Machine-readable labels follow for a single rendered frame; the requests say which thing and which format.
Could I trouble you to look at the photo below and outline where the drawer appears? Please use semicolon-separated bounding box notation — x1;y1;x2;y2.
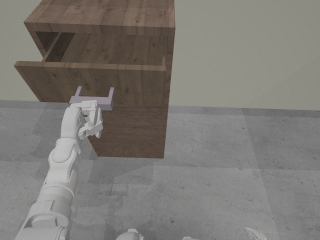
14;32;166;106

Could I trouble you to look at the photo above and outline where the handle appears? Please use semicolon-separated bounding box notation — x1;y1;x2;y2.
69;86;115;111

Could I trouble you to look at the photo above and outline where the left robot shin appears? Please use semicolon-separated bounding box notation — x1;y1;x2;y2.
127;228;138;233

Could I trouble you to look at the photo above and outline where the left robot hand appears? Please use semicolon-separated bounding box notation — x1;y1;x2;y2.
60;100;104;144

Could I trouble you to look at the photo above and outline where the left robot forearm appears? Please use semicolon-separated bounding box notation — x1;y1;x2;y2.
14;137;82;240

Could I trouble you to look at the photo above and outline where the right robot hand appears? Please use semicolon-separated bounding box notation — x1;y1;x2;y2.
244;227;267;240

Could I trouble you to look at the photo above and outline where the cabinet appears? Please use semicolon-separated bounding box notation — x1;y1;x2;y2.
23;0;176;159

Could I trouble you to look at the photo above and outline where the left robot upper arm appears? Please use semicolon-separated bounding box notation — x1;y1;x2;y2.
17;226;70;240

